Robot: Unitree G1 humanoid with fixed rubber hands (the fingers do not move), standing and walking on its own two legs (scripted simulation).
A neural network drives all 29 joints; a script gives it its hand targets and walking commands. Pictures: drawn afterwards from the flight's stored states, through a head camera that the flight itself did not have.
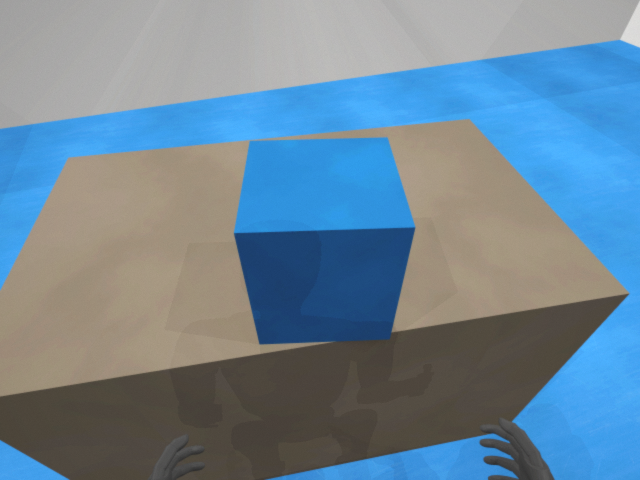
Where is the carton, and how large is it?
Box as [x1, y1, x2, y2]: [234, 137, 414, 343]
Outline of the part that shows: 387,137 264,140 249,142 234,235 259,343 389,338 414,231 414,224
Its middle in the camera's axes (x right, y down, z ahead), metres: +0.00 +0.01 +0.61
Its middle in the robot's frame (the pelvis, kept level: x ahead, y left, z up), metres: +0.45 +0.03 +0.04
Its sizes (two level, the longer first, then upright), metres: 0.210 0.200 0.250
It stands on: a pedestal, 0.69 m high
